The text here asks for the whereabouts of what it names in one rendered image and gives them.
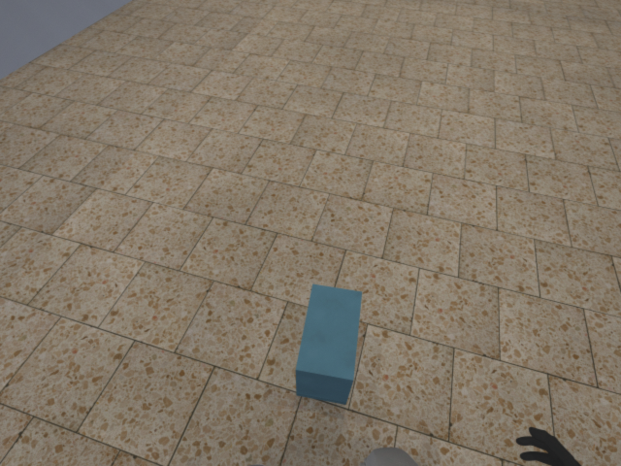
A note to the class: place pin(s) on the robot right hand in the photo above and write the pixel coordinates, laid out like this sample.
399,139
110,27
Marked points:
557,455

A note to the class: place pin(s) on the carton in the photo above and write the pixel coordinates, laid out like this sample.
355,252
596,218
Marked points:
326,360

